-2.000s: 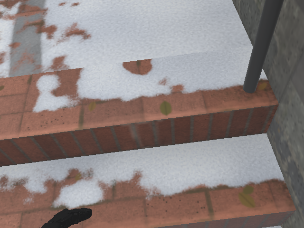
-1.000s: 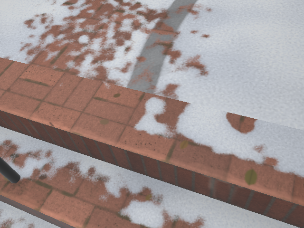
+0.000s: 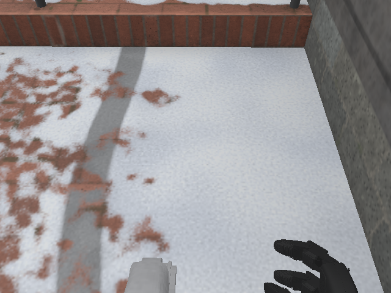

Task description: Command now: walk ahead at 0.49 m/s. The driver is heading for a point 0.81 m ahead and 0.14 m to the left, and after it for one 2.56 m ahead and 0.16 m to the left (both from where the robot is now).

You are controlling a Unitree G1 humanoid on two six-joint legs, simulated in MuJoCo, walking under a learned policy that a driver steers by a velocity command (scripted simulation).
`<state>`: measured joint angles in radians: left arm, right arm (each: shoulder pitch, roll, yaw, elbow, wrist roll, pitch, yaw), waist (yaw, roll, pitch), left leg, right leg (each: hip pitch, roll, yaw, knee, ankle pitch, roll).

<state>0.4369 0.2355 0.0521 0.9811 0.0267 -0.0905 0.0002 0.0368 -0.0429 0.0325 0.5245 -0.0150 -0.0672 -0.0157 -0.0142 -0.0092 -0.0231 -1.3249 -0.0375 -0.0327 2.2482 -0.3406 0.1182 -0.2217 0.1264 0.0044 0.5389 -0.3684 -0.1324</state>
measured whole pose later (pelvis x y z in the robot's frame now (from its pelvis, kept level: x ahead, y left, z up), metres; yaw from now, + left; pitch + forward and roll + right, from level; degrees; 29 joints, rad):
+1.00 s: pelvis +0.63 +0.11 +0.18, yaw +21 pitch +2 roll -2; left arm 0.45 0.22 0.04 0.88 0.01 -0.11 -0.01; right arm 0.11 -0.23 -0.02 0.66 -0.03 -0.04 0.05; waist 0.06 0.03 -0.05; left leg -0.56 0.06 -0.01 0.68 -0.15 0.03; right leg -0.08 0.05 -0.06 0.32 -0.28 -0.03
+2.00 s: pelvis +1.14 +0.16 +0.19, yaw -11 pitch +2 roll -1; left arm 0.43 0.27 0.07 0.84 0.01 -0.06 -0.01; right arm 0.10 -0.26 -0.03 0.72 -0.05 -0.04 0.03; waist 0.07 0.04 0.02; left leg -0.66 0.09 -0.03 0.68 0.01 -0.04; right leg -0.02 0.15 0.14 0.26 -0.25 -0.12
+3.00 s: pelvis +1.64 +0.05 +0.32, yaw +12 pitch +1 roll -1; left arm 0.36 0.14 0.04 0.97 0.03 -0.07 0.03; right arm 0.07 -0.19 -0.04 0.66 -0.04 -0.01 -0.03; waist -0.01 0.09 0.04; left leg -0.95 -0.12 -0.15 1.79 -0.17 0.06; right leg -0.48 -0.02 -0.13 0.80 -0.34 -0.04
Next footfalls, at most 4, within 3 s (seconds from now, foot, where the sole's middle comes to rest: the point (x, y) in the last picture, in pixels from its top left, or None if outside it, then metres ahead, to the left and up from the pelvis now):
0.18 left None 0.27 0.09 -0.59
0.62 right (204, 227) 0.64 -0.01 -0.59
1.08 left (118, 198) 0.75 0.28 -0.59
1.58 right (172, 126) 1.08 0.11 -0.59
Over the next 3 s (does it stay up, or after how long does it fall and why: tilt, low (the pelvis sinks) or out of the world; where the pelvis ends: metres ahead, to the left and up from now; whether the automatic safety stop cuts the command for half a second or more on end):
stays up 1.64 0.05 0.32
